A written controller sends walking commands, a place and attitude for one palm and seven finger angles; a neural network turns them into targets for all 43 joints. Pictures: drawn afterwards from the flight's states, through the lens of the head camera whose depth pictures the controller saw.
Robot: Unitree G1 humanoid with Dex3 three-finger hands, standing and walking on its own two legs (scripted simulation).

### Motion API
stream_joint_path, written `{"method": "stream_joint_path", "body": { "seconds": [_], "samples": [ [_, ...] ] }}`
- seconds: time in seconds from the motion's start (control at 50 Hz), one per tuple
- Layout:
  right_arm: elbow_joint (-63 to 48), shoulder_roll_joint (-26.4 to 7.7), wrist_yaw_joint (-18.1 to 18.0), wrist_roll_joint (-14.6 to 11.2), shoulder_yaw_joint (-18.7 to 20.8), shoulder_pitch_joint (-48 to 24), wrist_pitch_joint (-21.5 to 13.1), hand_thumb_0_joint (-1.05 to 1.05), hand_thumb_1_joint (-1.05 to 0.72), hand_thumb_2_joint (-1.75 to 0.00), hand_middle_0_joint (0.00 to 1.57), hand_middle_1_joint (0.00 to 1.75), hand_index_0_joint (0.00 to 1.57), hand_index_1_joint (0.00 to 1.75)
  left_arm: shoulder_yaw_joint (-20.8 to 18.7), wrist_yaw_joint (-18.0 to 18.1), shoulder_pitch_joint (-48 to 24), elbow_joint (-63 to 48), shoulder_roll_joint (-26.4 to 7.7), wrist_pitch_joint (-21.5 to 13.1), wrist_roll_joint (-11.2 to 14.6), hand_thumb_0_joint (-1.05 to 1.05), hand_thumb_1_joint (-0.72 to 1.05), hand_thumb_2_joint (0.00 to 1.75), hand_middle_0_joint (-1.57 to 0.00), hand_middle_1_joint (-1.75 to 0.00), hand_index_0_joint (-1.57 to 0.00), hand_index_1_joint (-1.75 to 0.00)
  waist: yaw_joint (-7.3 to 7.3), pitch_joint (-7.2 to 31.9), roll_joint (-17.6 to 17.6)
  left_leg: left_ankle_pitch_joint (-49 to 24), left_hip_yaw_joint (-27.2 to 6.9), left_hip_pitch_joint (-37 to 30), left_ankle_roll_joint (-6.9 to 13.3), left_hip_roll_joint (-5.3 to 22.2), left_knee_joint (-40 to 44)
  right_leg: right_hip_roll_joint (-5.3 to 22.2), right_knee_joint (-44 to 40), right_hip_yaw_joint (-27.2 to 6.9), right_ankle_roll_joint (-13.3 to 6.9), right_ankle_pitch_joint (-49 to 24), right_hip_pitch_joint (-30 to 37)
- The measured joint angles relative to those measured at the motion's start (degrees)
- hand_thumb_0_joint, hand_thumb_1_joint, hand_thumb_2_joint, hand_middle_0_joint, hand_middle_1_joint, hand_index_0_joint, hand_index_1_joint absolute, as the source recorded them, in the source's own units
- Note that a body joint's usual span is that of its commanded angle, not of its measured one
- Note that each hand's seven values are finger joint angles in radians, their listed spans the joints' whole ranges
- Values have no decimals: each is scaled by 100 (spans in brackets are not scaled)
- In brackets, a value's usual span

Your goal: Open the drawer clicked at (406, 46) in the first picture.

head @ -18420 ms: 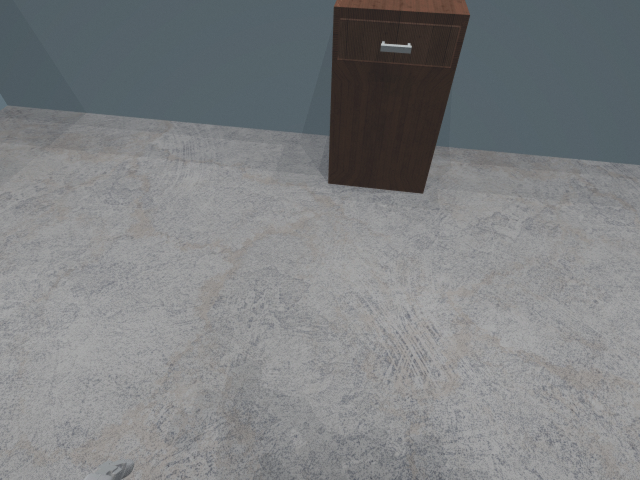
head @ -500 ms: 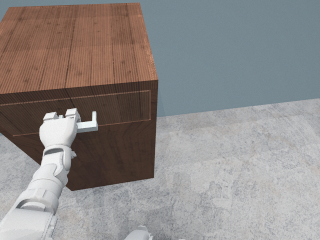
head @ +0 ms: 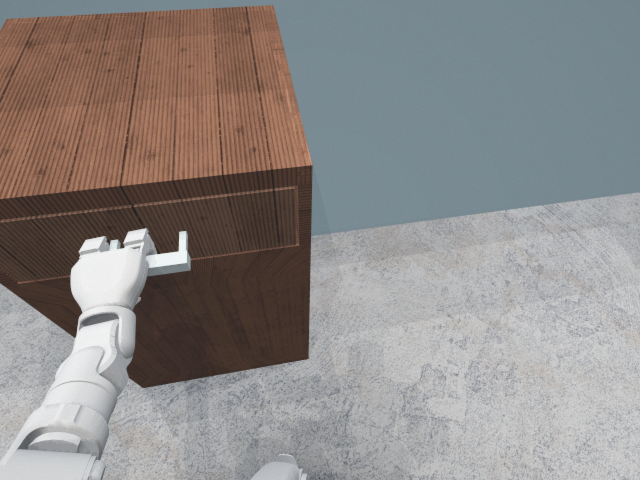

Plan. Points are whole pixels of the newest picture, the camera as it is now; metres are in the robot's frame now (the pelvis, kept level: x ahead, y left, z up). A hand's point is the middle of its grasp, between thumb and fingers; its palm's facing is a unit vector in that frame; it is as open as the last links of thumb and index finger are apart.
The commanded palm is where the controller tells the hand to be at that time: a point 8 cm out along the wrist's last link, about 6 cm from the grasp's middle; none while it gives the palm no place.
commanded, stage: pull the drawer open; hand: left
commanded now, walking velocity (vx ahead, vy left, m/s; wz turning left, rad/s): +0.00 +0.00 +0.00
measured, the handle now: (148, 254) +0.42 +0.26 -0.01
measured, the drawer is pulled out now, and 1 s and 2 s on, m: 0.00 0.09 0.20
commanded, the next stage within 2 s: none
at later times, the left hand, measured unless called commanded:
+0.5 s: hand (124, 325) +0.32 +0.28 -0.03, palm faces -0.01 -0.11 -0.99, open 5.6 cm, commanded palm +0.28 +0.27 +0.03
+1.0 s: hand (119, 368) +0.26 +0.26 -0.03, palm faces -0.02 -0.12 -0.99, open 5.8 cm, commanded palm +0.22 +0.25 +0.03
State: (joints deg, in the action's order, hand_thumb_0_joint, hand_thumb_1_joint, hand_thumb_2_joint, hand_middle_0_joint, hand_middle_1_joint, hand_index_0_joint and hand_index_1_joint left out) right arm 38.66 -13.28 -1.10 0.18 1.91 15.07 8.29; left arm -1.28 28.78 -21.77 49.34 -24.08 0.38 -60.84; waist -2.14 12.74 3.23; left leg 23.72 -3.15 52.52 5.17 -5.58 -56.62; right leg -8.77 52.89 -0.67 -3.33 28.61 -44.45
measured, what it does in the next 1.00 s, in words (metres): stands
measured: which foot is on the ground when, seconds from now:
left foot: down 0.00-1.00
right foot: down 0.00-1.00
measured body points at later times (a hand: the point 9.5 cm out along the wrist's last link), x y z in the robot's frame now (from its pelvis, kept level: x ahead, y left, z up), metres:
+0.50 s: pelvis +0.02 +0.03 +0.01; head +0.07 +0.04 +0.46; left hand +0.31 +0.28 +0.02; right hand +0.15 -0.23 -0.09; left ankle +0.02 +0.06 -0.68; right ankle -0.04 -0.09 -0.68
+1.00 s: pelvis +0.00 +0.03 +0.01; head +0.04 +0.03 +0.46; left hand +0.26 +0.27 +0.02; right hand +0.15 -0.22 -0.10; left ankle +0.02 +0.06 -0.68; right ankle -0.04 -0.08 -0.68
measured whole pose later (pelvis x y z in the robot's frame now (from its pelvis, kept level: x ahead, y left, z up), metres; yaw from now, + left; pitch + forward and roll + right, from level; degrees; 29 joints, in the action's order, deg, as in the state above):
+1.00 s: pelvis +0.00 +0.03 +0.01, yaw -3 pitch +15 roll -4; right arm 33.3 -13.3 2.9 1.4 1.1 11.7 7.4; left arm 4.6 27.3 9.8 15.0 -16.7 10.6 -59.1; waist 0.3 11.9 4.0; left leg 24.0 0.3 44.9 7.2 -5.2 -54.2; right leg -6.1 50.6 0.6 -1.8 28.2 -37.4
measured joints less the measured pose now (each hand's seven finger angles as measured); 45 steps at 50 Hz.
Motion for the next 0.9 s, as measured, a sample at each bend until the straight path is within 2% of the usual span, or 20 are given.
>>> {"method": "stream_joint_path", "body": {
  "seconds": [0.14,0.24,0.44,0.58,0.9],
  "samples": [
    [-142,-11,48,1,19,-44,20,1,-90,-90,20,30,21,30,-61,-159,502,-575,43,128,110,0,78,81,-38,-134,-41,-134,-55,-10,18,9,62,-197,38,32,133,-16,-178,-93,34,-41,202],
    [-239,-59,124,18,38,-52,24,1,-90,-90,20,30,21,30,-44,-166,1093,-1242,164,242,196,1,77,79,-37,-135,-40,-135,-37,3,17,35,125,-371,91,40,227,2,-291,-149,80,-47,374],
    [-416,-89,286,70,19,-281,27,1,-90,-90,20,30,21,30,225,-119,2033,-2359,423,676,217,1,77,78,-38,-135,-36,-134,79,-30,24,99,262,-617,186,70,267,173,-401,93,142,-27,625],
    [-510,-6,313,75,-54,-372,-9,1,-90,-90,20,30,21,30,403,-167,2330,-2677,543,856,207,1,77,78,-38,-135,-34,-131,118,-37,34,72,298,-730,228,42,317,224,-429,94,181,-48,731],
    [-530,20,403,117,-88,-343,-77,1,-90,-90,20,30,21,30,540,-192,2913,-3233,715,994,174,1,77,79,-38,-135,-33,-129,217,-70,80,25,360,-748,223,37,275,268,-287,108,183,-53,699]
  ]
}}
